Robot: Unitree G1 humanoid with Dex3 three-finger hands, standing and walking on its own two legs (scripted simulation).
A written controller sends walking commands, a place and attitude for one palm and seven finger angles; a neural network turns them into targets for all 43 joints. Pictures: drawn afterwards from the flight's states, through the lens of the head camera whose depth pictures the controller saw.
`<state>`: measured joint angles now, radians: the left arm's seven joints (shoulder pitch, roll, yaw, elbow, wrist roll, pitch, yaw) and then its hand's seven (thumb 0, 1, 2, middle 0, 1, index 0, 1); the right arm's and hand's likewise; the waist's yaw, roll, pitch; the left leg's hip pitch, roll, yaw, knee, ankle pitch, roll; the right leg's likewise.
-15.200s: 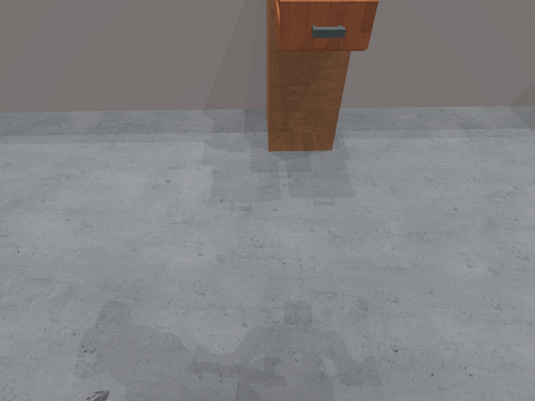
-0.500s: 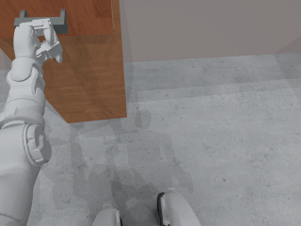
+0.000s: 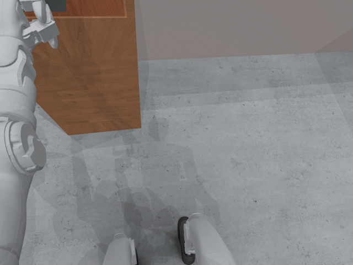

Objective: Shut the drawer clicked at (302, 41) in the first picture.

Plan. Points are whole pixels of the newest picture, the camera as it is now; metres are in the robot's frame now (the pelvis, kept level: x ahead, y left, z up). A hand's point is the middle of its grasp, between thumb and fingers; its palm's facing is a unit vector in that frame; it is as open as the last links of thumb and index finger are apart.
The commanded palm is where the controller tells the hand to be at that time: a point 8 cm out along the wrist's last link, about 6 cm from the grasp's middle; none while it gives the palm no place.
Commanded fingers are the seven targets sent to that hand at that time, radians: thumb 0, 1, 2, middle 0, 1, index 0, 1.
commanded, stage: pull the fist back off the drawer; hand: left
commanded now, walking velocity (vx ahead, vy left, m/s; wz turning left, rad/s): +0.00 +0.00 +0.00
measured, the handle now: out of the picture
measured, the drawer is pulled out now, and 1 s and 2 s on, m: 0.00 0.00 0.00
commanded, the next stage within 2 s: draw the hand back to the body in 0.76 s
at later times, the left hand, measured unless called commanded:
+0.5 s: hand (58, 25) +0.58 +0.14 +0.10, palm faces +0.00 -1.00 -0.04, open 3.2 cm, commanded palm +0.55 +0.18 +0.10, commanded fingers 0.00 0.90 0.90 -1.40 -1.60 -1.40 -1.60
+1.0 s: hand (53, 40) +0.54 +0.15 +0.11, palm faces +0.00 -1.00 -0.03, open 3.3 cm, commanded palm +0.49 +0.20 +0.12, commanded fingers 0.00 0.90 0.90 -1.40 -1.60 -1.40 -1.60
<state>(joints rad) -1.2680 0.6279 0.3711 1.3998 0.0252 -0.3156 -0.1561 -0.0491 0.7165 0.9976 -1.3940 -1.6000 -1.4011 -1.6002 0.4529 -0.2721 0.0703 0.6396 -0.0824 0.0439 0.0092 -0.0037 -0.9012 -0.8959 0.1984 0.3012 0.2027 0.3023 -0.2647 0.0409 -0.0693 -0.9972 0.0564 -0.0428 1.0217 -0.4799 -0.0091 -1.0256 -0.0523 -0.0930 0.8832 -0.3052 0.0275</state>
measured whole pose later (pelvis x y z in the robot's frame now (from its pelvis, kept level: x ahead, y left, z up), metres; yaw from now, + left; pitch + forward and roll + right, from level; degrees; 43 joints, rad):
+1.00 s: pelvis +0.04 +0.00 +0.02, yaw -2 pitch +21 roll -2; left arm -0.80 0.38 0.37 0.99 -0.09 -0.35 -0.17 0.01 0.90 0.90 -1.39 -1.60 -1.40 -1.60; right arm 0.40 -0.27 0.00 0.58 -0.03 0.08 0.03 0.00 -0.90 -0.90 0.20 0.30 0.20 0.30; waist -0.14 0.05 -0.12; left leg -0.73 0.07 0.03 0.86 -0.49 -0.01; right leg -0.82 -0.04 -0.03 0.79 -0.33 0.03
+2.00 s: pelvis +0.03 -0.01 +0.07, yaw +0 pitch -4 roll -1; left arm 0.42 0.30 0.26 -0.36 -0.04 -0.09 0.09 0.01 0.89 0.90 -1.40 -1.60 -1.41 -1.60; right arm 0.21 -0.22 0.03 0.64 -0.03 -0.11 -0.07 0.01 -0.90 -0.90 0.20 0.30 0.20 0.30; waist 0.07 0.08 0.02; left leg -0.02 0.04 0.02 0.40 -0.30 -0.02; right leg -0.12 -0.05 -0.06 0.39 -0.19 0.03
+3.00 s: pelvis -0.04 +0.01 +0.06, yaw -1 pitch +0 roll +0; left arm 0.59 0.34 0.38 -0.53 0.00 -0.25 0.14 0.01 0.89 0.90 -1.40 -1.60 -1.41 -1.60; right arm 0.20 -0.20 0.00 0.54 -0.01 -0.07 -0.09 0.01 -0.90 -0.90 0.20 0.30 0.20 0.30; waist 0.01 0.01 0.02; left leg -0.32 0.01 0.04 0.60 -0.27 0.02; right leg -0.40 -0.08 -0.02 0.52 -0.12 0.05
